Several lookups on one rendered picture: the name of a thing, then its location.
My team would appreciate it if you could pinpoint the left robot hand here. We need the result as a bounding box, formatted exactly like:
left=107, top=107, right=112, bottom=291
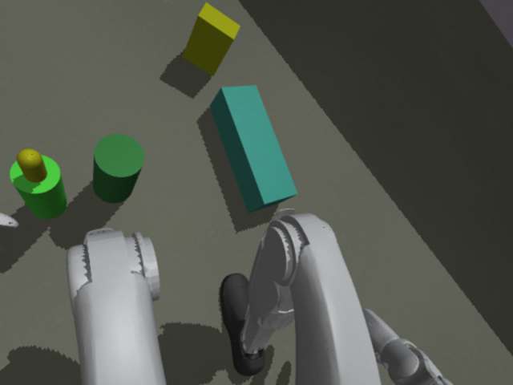
left=0, top=213, right=19, bottom=229

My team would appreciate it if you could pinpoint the right robot arm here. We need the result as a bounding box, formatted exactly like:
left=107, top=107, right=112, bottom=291
left=380, top=338, right=454, bottom=385

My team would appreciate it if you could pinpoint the right robot foot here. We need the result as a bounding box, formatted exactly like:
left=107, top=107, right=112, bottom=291
left=220, top=274, right=265, bottom=376

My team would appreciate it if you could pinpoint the right robot hand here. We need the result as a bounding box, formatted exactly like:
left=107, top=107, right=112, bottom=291
left=362, top=309, right=399, bottom=364

